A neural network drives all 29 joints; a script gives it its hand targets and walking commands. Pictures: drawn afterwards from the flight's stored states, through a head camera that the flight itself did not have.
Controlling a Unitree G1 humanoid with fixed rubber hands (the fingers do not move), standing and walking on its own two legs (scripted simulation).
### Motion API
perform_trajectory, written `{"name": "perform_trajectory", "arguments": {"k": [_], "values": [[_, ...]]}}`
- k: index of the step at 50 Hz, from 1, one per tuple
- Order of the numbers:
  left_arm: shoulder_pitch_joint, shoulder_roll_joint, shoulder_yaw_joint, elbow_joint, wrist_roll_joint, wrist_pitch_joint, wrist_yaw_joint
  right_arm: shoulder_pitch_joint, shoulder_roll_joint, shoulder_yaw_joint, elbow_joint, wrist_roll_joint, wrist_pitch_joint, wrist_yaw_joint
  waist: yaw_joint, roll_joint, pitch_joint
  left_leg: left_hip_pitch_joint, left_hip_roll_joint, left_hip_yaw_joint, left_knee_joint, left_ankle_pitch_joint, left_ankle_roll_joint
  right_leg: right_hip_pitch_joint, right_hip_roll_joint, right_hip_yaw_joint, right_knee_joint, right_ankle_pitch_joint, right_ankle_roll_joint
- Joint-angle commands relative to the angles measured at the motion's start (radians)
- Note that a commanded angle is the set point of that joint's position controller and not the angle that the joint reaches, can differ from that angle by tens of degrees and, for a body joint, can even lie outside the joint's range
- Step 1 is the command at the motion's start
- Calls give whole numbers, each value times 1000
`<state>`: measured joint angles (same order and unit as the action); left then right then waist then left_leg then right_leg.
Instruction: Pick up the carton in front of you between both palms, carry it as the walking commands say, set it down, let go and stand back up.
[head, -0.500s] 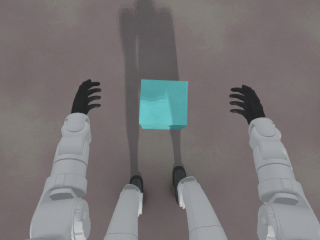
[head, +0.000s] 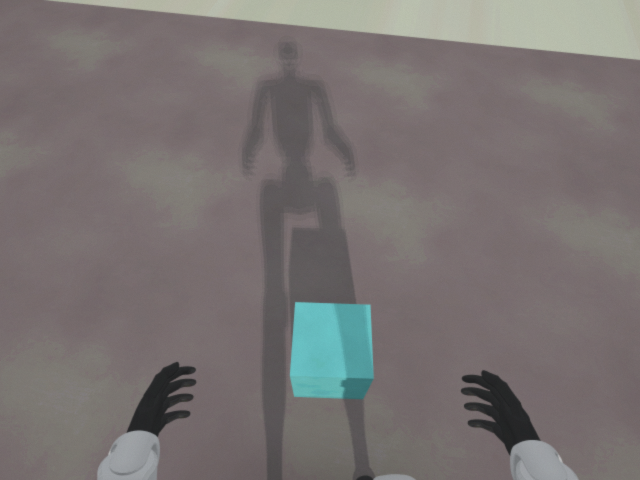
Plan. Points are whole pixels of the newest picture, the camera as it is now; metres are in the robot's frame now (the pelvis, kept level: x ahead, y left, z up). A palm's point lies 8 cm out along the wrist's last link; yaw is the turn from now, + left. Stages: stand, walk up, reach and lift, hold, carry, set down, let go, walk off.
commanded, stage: let go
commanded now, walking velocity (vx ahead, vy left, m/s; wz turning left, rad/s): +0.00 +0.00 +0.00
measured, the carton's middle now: (330, 352) +0.45 -0.03 -0.65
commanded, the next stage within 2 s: stand in 0.48 s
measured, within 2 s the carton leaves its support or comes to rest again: neither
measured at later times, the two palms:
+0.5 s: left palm (139, 450) +0.16 +0.23 -0.07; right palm (522, 430) +0.17 -0.24 -0.06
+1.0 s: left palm (159, 443) +0.17 +0.23 -0.12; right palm out of the picture +0.10 -0.28 -0.12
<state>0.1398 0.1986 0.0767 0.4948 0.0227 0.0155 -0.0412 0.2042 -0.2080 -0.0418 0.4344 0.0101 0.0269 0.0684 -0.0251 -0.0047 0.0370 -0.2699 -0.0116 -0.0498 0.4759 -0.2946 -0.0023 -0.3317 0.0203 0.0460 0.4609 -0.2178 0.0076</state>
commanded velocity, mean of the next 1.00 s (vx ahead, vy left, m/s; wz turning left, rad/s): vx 0.00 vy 0.00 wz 0.00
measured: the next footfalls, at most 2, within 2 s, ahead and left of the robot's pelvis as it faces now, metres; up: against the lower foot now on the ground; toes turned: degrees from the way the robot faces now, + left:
none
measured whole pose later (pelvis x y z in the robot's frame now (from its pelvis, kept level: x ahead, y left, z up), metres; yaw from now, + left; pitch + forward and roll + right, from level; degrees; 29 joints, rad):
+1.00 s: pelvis +0.05 -0.01 -0.02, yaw -6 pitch +5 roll +0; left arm 0.31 0.24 0.01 0.74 0.02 -0.04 0.02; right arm 0.34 -0.27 0.00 0.69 -0.02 -0.01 -0.05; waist -0.02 0.01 -0.10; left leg -0.22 0.04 0.05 0.62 -0.48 -0.02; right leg -0.36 0.09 0.13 0.68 -0.40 -0.02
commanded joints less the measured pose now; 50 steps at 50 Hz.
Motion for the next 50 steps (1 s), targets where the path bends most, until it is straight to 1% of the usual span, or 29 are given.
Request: {"name": "perform_trajectory", "arguments": {"k": [1,5,8,12,19,20,21,24,25,26,27,28,29,30,32,34,35,38,41,46,50], "values": [[2,82,3,-118,-6,5,-9,-23,-99,-22,-105,-2,7,2,19,47,-97,10,-17,34,-128,170,-16,268,37,-43,-48,181,14],[22,84,-7,-144,-13,43,-21,-17,-107,-28,-109,-11,45,5,20,42,-18,14,-10,34,-151,139,-12,313,43,-51,-52,149,14],[28,88,-10,-158,-16,67,-28,-11,-111,-32,-110,-20,69,5,15,26,9,30,-11,34,-151,143,-12,332,45,-54,-52,147,13],[26,93,-9,-166,-14,90,-31,-9,-110,-36,-111,-28,91,4,10,8,19,57,-16,32,-138,171,-16,340,43,-54,-49,166,12],[41,98,-3,-167,-5,104,-28,-7,-104,-32,-120,-24,102,3,21,19,4,78,-22,34,-118,251,-20,370,40,-45,-46,231,8],[111,92,-6,-103,-18,75,-7,-43,-143,-41,-170,-45,151,-24,30,-4,-57,129,-25,36,-86,331,-17,341,64,-53,-14,231,18],[91,93,-9,-123,-19,67,2,-6,-128,-28,-157,-39,161,-36,24,19,-55,118,-27,31,-72,361,-20,328,60,-49,-10,234,17],[62,97,-17,-140,-22,59,10,-8,-114,-16,-156,-32,169,-49,17,29,-52,107,-29,31,-70,339,-17,298,59,-42,-7,242,14],[181,178,10,39,31,2,48,39,-173,-35,7,-60,42,-79,37,73,2,91,84,50,-61,-190,-39,28,-78,50,-72,-63,39],[149,215,9,33,33,-20,63,82,-166,-34,11,-75,-3,-94,3,46,50,47,93,-13,-86,-284,-35,-17,-68,74,-89,-193,40],[117,187,2,40,29,-41,62,71,-164,-29,34,-81,-33,-97,9,53,66,16,108,-38,-89,-299,-24,-67,-59,79,-78,-193,33],[117,164,-5,54,25,-61,57,56,-169,-30,44,-74,-54,-100,9,55,47,6,123,-56,-89,-279,-10,-65,-51,79,-59,-135,26],[117,142,-13,72,17,-78,49,43,-168,-27,55,-67,-69,-100,13,49,4,17,128,-55,-77,-217,-3,-37,-49,82,-34,-49,17],[109,135,-17,84,14,-93,42,34,-167,-23,67,-57,-82,-99,15,27,-62,37,127,-51,-57,-143,-2,-4,-51,93,-10,44,7],[121,144,-19,114,12,-108,40,45,-172,-18,94,-48,-98,-98,11,-16,-142,77,112,-25,3,0,-14,33,-62,119,34,226,-7],[152,154,-21,142,7,-107,44,67,-176,-14,116,-41,-100,-101,10,-15,-170,92,107,-6,40,105,-22,37,-60,129,67,323,-18],[164,159,-22,152,5,-103,47,78,-178,-12,125,-38,-97,-103,10,-8,-170,93,107,0,51,143,-22,32,-56,130,79,341,-21],[192,162,-27,170,0,-91,55,106,-181,-5,147,-34,-82,-109,10,9,-158,92,113,16,75,238,-19,8,-44,127,109,338,-26],[208,164,-31,179,-2,-81,61,132,-184,0,165,-30,-71,-116,8,15,-146,88,115,35,92,297,-15,-5,-37,129,131,351,-31],[216,164,-37,188,-6,-67,68,160,-183,6,189,-26,-57,-123,9,18,-136,88,114,59,106,338,-9,-9,-30,136,157,374,-42],[213,162,-40,192,-7,-56,73,175,-180,8,204,-24,-46,-126,9,15,-128,91,111,74,108,326,-4,-15,-25,144,167,370,-48]]}}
